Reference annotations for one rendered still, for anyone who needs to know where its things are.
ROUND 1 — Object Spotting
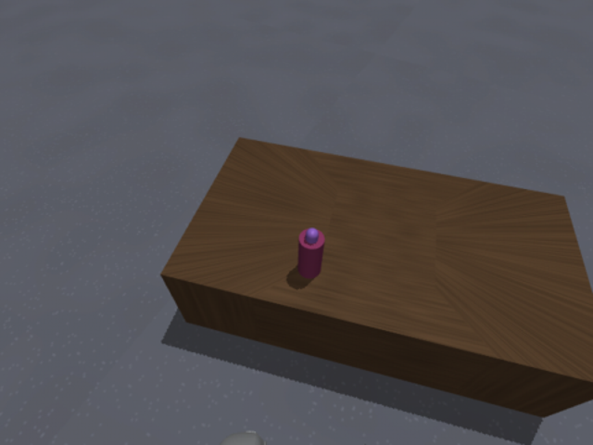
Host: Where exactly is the bottle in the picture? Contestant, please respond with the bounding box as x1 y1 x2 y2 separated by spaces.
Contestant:
297 228 325 279

